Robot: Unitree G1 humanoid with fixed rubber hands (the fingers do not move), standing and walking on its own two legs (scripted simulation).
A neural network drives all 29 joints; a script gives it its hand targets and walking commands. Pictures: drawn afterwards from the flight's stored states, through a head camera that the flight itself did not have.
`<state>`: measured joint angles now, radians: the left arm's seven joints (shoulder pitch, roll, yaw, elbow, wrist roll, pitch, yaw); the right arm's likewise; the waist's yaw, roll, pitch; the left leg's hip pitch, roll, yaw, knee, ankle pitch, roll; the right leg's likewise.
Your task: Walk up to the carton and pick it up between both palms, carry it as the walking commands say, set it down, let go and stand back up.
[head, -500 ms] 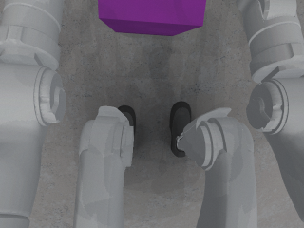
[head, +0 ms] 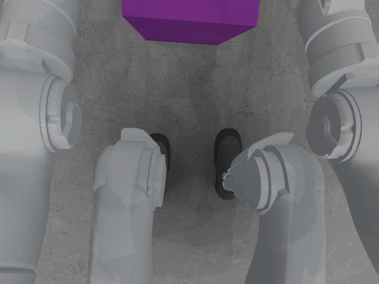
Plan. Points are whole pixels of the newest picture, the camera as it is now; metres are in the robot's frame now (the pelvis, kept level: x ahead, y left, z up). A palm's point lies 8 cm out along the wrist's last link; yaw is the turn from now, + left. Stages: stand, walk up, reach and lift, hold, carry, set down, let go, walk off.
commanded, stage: reach and lift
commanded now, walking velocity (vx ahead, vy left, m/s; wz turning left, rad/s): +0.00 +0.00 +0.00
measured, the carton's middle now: out of the picture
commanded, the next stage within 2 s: none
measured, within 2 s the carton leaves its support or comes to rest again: leaves its support in 1.26 s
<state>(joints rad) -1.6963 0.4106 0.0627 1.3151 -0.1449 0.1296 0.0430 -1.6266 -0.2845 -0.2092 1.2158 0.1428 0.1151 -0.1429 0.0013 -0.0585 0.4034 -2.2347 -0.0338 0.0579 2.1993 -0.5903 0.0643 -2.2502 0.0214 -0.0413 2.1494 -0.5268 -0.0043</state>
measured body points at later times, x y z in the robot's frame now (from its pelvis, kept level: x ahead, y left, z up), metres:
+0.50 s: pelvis +0.02 -0.01 +0.01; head +0.40 +0.03 +0.24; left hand +0.60 +0.16 -0.17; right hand +0.59 -0.11 -0.17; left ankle +0.11 +0.09 -0.34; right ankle +0.13 -0.12 -0.34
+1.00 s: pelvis +0.02 -0.01 +0.00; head +0.39 +0.03 +0.24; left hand +0.59 +0.16 -0.18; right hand +0.58 -0.11 -0.17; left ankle +0.11 +0.09 -0.34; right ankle +0.13 -0.12 -0.34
